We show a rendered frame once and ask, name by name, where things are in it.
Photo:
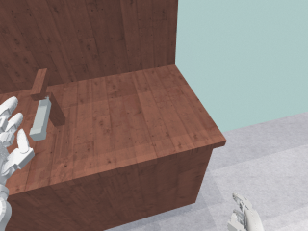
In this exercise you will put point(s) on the right robot hand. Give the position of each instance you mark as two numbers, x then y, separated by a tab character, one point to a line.
249	220

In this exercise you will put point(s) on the counter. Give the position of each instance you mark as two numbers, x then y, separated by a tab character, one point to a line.
126	137

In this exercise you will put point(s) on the left robot forearm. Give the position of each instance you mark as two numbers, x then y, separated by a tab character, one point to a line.
5	207

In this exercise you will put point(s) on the tap lever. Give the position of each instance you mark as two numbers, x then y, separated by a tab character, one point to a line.
38	131

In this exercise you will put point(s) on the left robot hand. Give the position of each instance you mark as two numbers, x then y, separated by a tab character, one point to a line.
21	155

